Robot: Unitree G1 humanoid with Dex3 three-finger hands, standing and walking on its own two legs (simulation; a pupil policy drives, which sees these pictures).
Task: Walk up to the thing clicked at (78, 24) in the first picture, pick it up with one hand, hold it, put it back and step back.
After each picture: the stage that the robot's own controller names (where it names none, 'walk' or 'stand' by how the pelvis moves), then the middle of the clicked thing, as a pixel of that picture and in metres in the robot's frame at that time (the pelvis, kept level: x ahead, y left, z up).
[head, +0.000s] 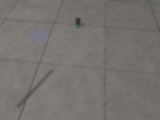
stand; (78, 22) +1.66 +0.02 -0.72
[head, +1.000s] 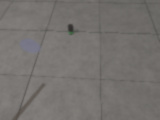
walk; (70, 29) +1.51 +0.17 -0.71
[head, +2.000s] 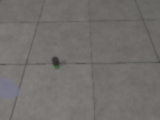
walk; (56, 62) +0.97 +0.30 -0.72
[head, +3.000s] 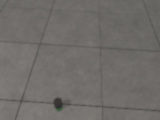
walk; (58, 104) +0.55 +0.20 -0.70
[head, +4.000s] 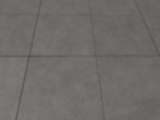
stand; out of the picture +0.34 +0.15 -0.70
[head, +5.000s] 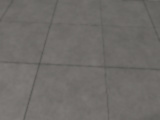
stand; out of the picture +0.31 +0.15 -0.72
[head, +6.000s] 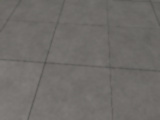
stand; out of the picture +0.32 +0.14 -0.72
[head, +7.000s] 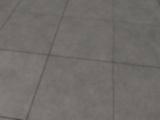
stand; out of the picture +0.36 +0.13 -0.72
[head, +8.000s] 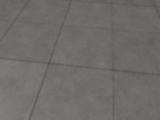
stand; out of the picture +0.34 +0.13 -0.72
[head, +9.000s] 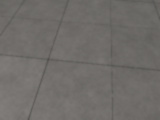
stand; out of the picture +0.37 +0.12 -0.73
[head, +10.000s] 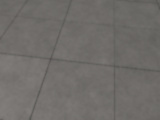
stand; out of the picture +0.36 +0.11 -0.73
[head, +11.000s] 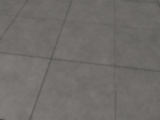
stand; out of the picture +0.36 +0.11 -0.73
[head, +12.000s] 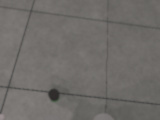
go down; (54, 95) +0.40 +0.13 -0.57
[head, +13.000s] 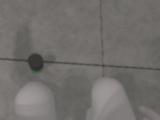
go down; (36, 64) +0.45 +0.17 -0.33
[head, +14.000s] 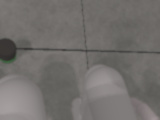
close in; (6, 51) +0.44 +0.20 -0.25
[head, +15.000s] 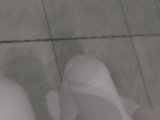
close; out of the picture +0.44 +0.22 -0.23
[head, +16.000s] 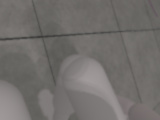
close; out of the picture +0.43 +0.23 -0.23
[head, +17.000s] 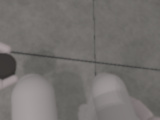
lift; (3, 69) +0.33 +0.25 -0.10
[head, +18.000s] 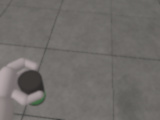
hold; (33, 89) +0.31 +0.16 +0.04
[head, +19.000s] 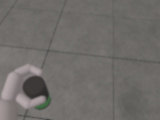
hold; (38, 93) +0.30 +0.16 +0.01
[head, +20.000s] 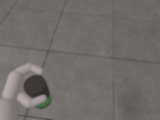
hold; (38, 92) +0.30 +0.16 +0.01
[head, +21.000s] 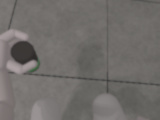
crouch; (26, 58) +0.41 +0.17 -0.06
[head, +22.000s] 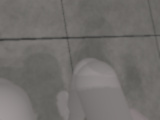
lower; out of the picture +0.43 +0.25 -0.20
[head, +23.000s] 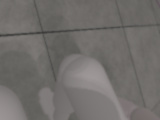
lower; out of the picture +0.44 +0.27 -0.23
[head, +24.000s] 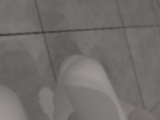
lower; out of the picture +0.45 +0.27 -0.23
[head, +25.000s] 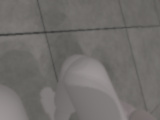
lower; out of the picture +0.45 +0.27 -0.23
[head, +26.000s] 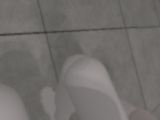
rest; out of the picture +0.44 +0.26 -0.23
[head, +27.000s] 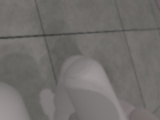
withdraw; out of the picture +0.44 +0.23 -0.24
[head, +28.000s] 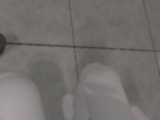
stand; out of the picture +0.45 +0.21 -0.26
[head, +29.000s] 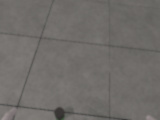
stand; (59, 114) +0.40 +0.12 -0.62
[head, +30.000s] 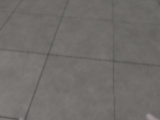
stand; out of the picture +0.38 +0.12 -0.66
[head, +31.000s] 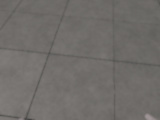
stand; out of the picture +0.39 +0.11 -0.67
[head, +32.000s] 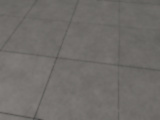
stand; out of the picture +0.42 +0.11 -0.72
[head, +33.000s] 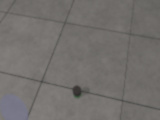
walk; (77, 92) +0.50 +0.07 -0.70
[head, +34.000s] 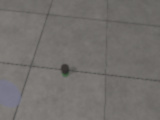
walk; (65, 70) +0.73 +0.12 -0.70
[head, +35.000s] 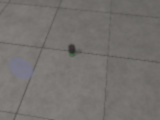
stand; (71, 50) +1.03 +0.11 -0.69
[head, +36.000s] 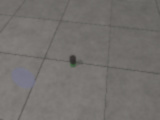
stand; (72, 61) +1.03 +0.10 -0.72
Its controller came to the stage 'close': yes
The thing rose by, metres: 0.72
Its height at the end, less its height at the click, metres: +0.00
